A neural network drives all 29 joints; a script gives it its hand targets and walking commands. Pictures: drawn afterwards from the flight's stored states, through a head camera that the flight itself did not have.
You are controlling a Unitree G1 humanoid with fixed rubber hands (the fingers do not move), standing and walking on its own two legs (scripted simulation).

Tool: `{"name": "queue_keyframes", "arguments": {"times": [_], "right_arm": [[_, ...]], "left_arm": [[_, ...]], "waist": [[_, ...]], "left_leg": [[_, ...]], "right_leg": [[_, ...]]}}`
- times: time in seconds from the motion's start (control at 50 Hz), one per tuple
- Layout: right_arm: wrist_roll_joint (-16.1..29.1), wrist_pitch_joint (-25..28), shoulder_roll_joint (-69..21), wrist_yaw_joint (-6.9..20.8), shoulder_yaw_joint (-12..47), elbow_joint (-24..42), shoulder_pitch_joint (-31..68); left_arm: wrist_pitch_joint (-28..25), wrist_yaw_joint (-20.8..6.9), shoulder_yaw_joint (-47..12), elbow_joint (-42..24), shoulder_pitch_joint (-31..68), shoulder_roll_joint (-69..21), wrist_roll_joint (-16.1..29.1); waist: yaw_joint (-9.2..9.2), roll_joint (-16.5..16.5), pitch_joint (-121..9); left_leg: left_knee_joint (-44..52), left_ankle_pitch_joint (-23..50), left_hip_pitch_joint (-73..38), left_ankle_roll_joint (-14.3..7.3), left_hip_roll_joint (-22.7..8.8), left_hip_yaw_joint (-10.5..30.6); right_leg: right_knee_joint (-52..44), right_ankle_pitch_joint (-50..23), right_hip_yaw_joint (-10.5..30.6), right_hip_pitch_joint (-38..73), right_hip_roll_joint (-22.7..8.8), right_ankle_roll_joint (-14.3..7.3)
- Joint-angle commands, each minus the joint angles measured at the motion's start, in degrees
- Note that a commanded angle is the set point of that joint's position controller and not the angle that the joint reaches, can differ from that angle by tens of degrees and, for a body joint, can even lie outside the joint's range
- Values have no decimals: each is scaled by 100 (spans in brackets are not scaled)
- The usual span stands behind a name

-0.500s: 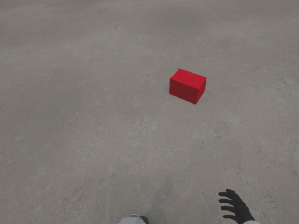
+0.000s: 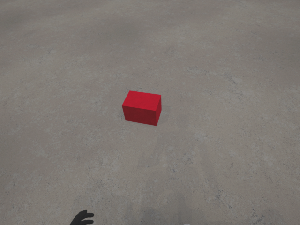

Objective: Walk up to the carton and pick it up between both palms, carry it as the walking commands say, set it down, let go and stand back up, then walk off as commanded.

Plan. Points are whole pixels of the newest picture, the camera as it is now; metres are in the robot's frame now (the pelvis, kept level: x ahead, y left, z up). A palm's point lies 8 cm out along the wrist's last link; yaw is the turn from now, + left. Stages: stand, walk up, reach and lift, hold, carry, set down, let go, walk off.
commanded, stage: walk up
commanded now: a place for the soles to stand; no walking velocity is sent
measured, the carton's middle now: (142, 108) +1.14 +0.08 -0.65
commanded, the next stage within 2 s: none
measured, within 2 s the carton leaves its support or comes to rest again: neither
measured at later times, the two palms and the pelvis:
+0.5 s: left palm (50, 201) +0.25 +0.33 -0.11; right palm (209, 165) +0.33 -0.18 -0.10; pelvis +0.24 +0.07 +0.01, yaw +0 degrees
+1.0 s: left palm (77, 138) +0.45 +0.28 -0.07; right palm (207, 116) +0.53 -0.22 -0.09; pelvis +0.46 +0.02 +0.03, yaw +2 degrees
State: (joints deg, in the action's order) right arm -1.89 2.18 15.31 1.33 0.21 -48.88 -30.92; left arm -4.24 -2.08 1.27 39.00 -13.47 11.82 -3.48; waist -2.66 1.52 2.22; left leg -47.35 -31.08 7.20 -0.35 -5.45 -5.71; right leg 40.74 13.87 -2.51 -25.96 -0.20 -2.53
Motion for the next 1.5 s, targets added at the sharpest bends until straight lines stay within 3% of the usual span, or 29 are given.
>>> {"name": "queue_keyframes", "arguments": {"times": [0.0,0.04,0.16,0.26,0.32,0.34,0.36,0.38,0.42,0.48,0.56,0.64,0.7,0.72,0.74,0.76,0.78,0.86,0.94,1.02,1.12,1.16,1.18,1.2,1.22,1.24,1.32,1.42,1.48], "right_arm": [[-14,66,552,-8,-179,1114,625],[-26,50,433,23,-222,1011,496],[-122,45,44,205,-161,1136,1020],[-30,78,51,209,-217,1277,1458],[-77,157,405,99,-417,934,596],[-132,191,707,14,-510,778,-76],[-188,191,1101,-71,-617,912,-411],[-44,136,1401,-149,-583,993,-542],[14,90,1109,-188,-569,1000,314],[80,180,551,-139,-313,834,744],[-44,250,593,-95,-295,597,725],[42,217,627,-5,-313,386,320],[-12,137,602,38,-267,335,257],[-27,136,438,70,-201,368,307],[-20,126,163,77,-77,552,206],[-55,62,132,67,-112,652,202],[-84,18,481,35,-172,753,291],[-151,5,405,67,-274,662,520],[-156,-34,-59,166,-173,720,758],[-108,-41,-283,181,-64,905,1459],[-83,-8,-107,97,-184,1043,1974],[-107,60,99,41,-269,799,1246],[-151,125,451,-31,-419,623,625],[-194,133,890,-104,-553,565,-43],[-103,79,1177,-186,-530,635,-103],[4,6,1172,-211,-551,596,39],[117,143,512,-177,-324,531,1034],[80,154,313,-121,-182,285,1144],[193,34,398,-88,-148,206,1103]], "left_arm": [[-45,386,295,96,-1481,1295,193],[-123,328,170,55,-916,980,133],[-255,189,96,411,-1042,923,168],[-145,167,156,456,-1185,1240,164],[-59,163,91,487,-1368,1074,79],[-29,129,38,452,-1628,935,58],[2,108,-64,233,-1952,555,97],[24,85,-56,77,-1637,722,20],[29,87,51,-186,-1061,907,141],[101,46,44,-45,-1267,804,81],[109,-60,-29,-95,-805,386,121],[71,-45,35,-128,-598,370,97],[34,33,139,-32,-788,597,72],[-8,91,233,7,-1195,781,1],[-39,187,326,102,-1842,1077,-39],[-24,293,428,87,-2048,1580,14],[26,376,393,69,-1748,1590,144],[-104,315,147,245,-1067,947,191],[-239,262,66,587,-1408,802,159],[-161,214,72,668,-1472,915,141],[-52,257,34,742,-1969,1009,73],[6,271,-6,690,-1680,1003,74],[-2,237,-56,635,-1743,877,102],[-4,219,-162,499,-2091,684,159],[16,214,-169,287,-1945,601,145],[67,234,-42,170,-1680,781,175],[138,152,-35,358,-1696,634,53],[159,140,-90,316,-1066,211,139],[151,237,-12,463,-962,240,231]], "waist": [[892,-543,-42],[441,-387,-23],[324,-692,347],[385,-844,227],[-108,-68,17],[-310,810,-499],[-375,1784,-847],[-412,1011,-527],[-232,525,-77],[204,376,97],[226,542,482],[216,643,270],[350,-16,197],[606,-432,198],[881,-1379,-360],[784,-1419,-106],[822,-946,65],[489,-597,319],[436,-627,78],[385,-1018,91],[447,-735,336],[40,-386,277],[-252,312,-358],[-371,1299,-958],[-358,1074,-778],[-362,537,-497],[308,118,103],[389,650,269],[452,459,-187]], "left_leg": [[-2873,332,3806,-69,-10,868],[-2143,939,3106,-37,-131,915],[-65,2134,2445,152,92,315],[1018,2688,1415,-69,261,139],[1406,1999,-164,-246,335,322],[1674,1151,-965,-431,31,836],[2427,292,-1488,-889,-1431,3299],[3215,167,-1147,-1195,-2046,4725],[3136,332,-682,-1466,-1694,3811],[3254,492,538,-1207,-1111,2392],[3359,1142,1157,-1051,-635,1278],[3204,969,1281,-953,-636,1093],[2436,327,1817,-691,-484,1022],[1527,412,2237,-543,-284,843],[-355,163,2988,-261,329,285],[-1707,-336,3423,-75,659,480],[-2179,-295,3760,-15,390,680],[-1745,926,3158,85,-63,937],[-820,1852,2800,111,200,548],[528,2552,2212,34,504,23],[1065,2112,1736,-164,435,228],[1791,2350,539,-291,448,328],[1829,2101,-665,-418,154,757],[2031,1845,-1649,-847,-960,2393],[2629,2286,-1748,-1230,-1770,3933],[2799,1986,-1417,-1578,-1746,3733],[3090,2658,376,-1316,-1087,2035],[2548,4698,1319,-991,-391,663],[1875,4952,1304,-748,-312,611]], "right_leg": [[-2172,118,3805,2727,-2241,-1235],[-2285,-700,2403,1915,-1800,-927],[-2534,-1122,835,1196,-1156,-841],[-2477,113,751,1195,-1330,-811],[-842,343,500,520,-1119,-500],[644,468,109,22,-730,-348],[2657,2133,-269,-956,-18,30],[2988,2211,301,-1490,113,112],[3373,1594,489,-1907,-299,179],[2143,1298,483,-859,-485,245],[759,570,61,-375,-397,393],[-77,-325,-166,517,-220,290],[-725,-274,-201,1761,-87,154],[-954,241,194,2405,-290,-8],[-1770,1606,2132,3204,-1480,-430],[-2680,2556,4061,2748,-2458,-792],[-2822,2535,4280,2723,-2705,-1302],[-2674,-178,1994,1751,-1862,-797],[-2333,-2297,764,1883,-1389,-590],[-2344,-1586,249,1692,-1046,-530],[-2227,-1047,799,1795,-1687,-714],[-1242,-622,384,1209,-1464,-549],[-30,-546,189,725,-1093,-363],[1713,620,-310,-215,-420,-102],[2672,2254,-72,-1150,146,60],[3068,1962,246,-1385,-125,88],[2323,1141,425,-632,-510,228],[489,-346,-158,514,-177,294],[-464,-1574,-243,1397,17,80]]}}
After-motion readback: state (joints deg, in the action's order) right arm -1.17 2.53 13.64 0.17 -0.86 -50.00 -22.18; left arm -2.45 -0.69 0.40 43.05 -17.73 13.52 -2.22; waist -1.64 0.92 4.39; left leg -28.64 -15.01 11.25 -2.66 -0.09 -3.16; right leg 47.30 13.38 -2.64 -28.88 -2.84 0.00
